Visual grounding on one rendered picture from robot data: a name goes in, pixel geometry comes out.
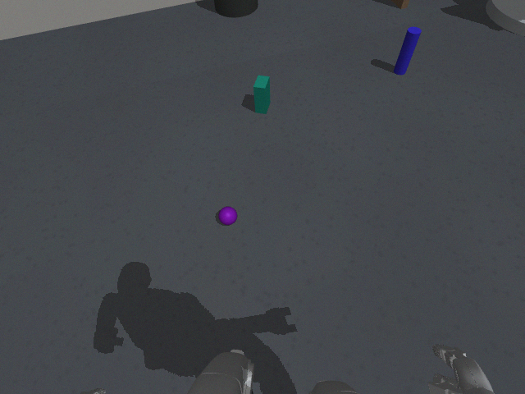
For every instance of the right robot hand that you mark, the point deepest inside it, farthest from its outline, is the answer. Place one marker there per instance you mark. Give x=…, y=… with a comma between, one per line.
x=467, y=372

